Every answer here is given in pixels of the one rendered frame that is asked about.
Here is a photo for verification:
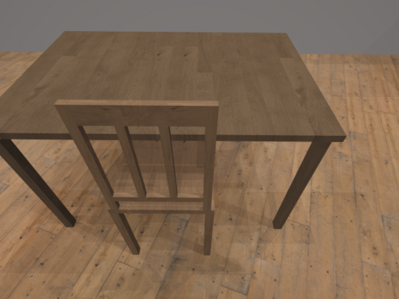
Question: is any chair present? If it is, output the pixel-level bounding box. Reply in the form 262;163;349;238
54;100;219;255

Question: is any table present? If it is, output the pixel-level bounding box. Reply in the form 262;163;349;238
0;31;347;229

